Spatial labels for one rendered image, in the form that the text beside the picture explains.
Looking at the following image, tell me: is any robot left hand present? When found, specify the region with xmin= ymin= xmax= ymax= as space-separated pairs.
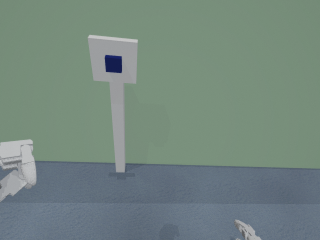
xmin=0 ymin=139 xmax=37 ymax=203

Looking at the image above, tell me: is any robot right hand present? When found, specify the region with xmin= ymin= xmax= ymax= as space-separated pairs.
xmin=234 ymin=219 xmax=261 ymax=240

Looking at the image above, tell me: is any button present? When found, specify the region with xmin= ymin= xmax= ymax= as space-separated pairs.
xmin=105 ymin=55 xmax=122 ymax=73

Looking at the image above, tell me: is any panel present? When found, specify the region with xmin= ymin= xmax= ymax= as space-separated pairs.
xmin=88 ymin=35 xmax=138 ymax=173

